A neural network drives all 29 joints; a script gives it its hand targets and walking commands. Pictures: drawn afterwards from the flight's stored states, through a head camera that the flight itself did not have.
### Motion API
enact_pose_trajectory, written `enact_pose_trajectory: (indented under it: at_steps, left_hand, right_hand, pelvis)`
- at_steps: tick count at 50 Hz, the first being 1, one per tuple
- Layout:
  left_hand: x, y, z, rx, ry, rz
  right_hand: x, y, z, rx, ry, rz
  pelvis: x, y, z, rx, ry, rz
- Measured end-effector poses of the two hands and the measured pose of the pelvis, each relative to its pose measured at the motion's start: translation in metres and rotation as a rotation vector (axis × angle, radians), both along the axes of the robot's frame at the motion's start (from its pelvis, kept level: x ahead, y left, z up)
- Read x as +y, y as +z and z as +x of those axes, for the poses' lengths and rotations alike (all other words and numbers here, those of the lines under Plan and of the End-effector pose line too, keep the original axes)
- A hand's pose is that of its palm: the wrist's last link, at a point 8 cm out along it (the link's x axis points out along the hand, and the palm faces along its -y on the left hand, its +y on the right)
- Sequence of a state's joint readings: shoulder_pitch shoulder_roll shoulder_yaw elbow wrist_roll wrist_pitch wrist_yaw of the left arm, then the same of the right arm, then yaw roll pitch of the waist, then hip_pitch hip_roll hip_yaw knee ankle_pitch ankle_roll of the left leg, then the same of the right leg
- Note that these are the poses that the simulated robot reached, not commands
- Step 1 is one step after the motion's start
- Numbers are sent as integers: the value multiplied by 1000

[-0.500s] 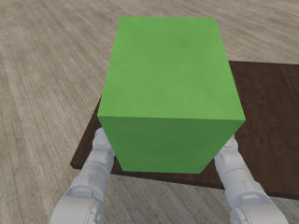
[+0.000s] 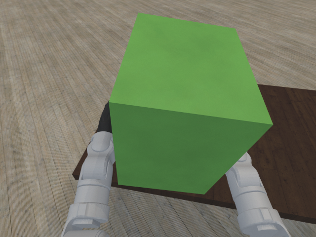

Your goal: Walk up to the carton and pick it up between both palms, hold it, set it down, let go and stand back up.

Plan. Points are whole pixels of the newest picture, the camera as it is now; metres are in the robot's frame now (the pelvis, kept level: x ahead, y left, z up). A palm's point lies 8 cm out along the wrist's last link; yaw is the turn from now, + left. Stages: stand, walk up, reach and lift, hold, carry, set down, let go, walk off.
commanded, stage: reach and lift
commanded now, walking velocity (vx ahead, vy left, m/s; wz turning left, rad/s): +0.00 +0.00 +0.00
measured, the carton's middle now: (173, 110) +0.37 -0.01 +0.17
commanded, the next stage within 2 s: hold in 1.48 s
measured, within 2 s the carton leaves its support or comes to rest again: neither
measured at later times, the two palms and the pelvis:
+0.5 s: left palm (103, 125) +0.34 +0.15 +0.15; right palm (235, 136) +0.32 -0.16 +0.13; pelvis -0.03 +0.02 +0.00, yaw +0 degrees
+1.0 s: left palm (97, 118) +0.34 +0.16 +0.17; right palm (234, 124) +0.33 -0.15 +0.16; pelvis -0.02 +0.01 +0.00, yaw +0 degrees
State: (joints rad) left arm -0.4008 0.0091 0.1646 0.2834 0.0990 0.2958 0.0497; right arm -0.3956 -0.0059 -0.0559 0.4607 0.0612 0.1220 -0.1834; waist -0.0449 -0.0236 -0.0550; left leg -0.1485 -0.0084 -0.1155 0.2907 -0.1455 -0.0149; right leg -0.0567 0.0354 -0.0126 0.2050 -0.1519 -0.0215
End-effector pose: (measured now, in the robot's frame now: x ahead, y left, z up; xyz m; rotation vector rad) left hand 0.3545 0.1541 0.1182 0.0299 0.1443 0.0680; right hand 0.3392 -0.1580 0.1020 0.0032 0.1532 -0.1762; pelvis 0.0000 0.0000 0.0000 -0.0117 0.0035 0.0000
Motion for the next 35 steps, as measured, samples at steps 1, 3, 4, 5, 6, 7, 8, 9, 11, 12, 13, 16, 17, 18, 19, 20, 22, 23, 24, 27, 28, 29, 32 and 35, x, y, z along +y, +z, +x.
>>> enact_pose_trajectory:
  at_steps: [1,3,4,5,6,7,8,9,11,12,13,16,17,18,19,20,22,23,24,27,28,29,32,35]
  left_hand:
    - [2,2,-2,-1,2,2]
    - [4,6,-4,-5,4,5]
    - [5,8,-6,-6,-2,6]
    - [6,10,-6,-7,-2,8]
    - [7,12,-7,-7,-2,10]
    - [7,14,-8,-8,-2,12]
    - [8,15,-9,-10,-2,14]
    - [9,17,-10,-11,-2,16]
    - [9,20,-11,-13,-4,19]
    - [9,21,-12,-13,-5,21]
    - [9,22,-13,-13,-7,23]
    - [7,25,-15,-11,-11,25]
    - [7,26,-15,-10,-11,26]
    - [6,27,-16,-9,-12,27]
    - [5,27,-16,-7,-14,27]
    - [4,28,-16,-5,-15,27]
    - [2,29,-15,1,-15,28]
    - [2,30,-15,3,-15,27]
    - [1,30,-15,4,-16,27]
    - [0,34,-15,0,-16,30]
    - [0,35,-15,-1,-15,30]
    - [0,37,-15,-2,-14,29]
    - [1,40,-14,0,-9,28]
    - [3,43,-13,3,-2,31]
  right_hand:
    - [1,2,-1,-1,2,-1]
    - [4,6,-3,-4,6,-6]
    - [5,8,-3,-5,8,-8]
    - [6,10,-4,-5,9,-10]
    - [7,12,-5,-6,10,-12]
    - [8,13,-5,-6,11,-13]
    - [8,15,-6,-8,11,-15]
    - [9,17,-7,-9,11,-16]
    - [9,19,-9,-11,8,-17]
    - [9,21,-10,-12,7,-17]
    - [9,22,-11,-12,5,-17]
    - [8,24,-15,-11,5,-17]
    - [8,24,-16,-10,2,-17]
    - [7,25,-17,-10,0,-17]
    - [6,25,-18,-9,-2,-17]
    - [5,26,-18,-7,-4,-17]
    - [4,27,-19,-2,-8,-19]
    - [3,27,-19,-1,-9,-19]
    - [3,28,-19,-1,-9,-18]
    - [2,33,-19,-5,-10,-20]
    - [1,34,-19,-7,-10,-20]
    - [2,35,-18,-7,-9,-19]
    - [3,39,-16,-5,-5,-17]
    - [4,42,-13,-2,3,-18]
  pelvis:
    - [0,0,-1,-6,1,0]
    - [1,0,-4,-17,4,-1]
    - [1,0,-5,-21,5,-2]
    - [2,0,-6,-26,6,-3]
    - [2,0,-8,-29,7,-3]
    - [3,0,-9,-32,7,-4]
    - [4,0,-10,-35,8,-5]
    - [4,0,-11,-37,8,-6]
    - [6,-1,-14,-40,9,-8]
    - [7,-1,-15,-42,9,-9]
    - [8,-1,-16,-44,8,-9]
    - [10,-1,-20,-47,7,-12]
    - [11,-1,-21,-47,5,-12]
    - [12,-1,-22,-47,4,-13]
    - [13,-1,-23,-47,3,-13]
    - [13,-1,-24,-47,1,-14]
    - [15,-1,-26,-45,-3,-14]
    - [15,-1,-27,-44,-4,-14]
    - [16,-1,-27,-42,-6,-15]
    - [17,-1,-29,-39,-10,-15]
    - [17,-1,-29,-39,-10,-15]
    - [17,-1,-30,-40,-11,-15]
    - [17,-1,-30,-40,-12,-14]
    - [17,-1,-30,-42,-11,-14]
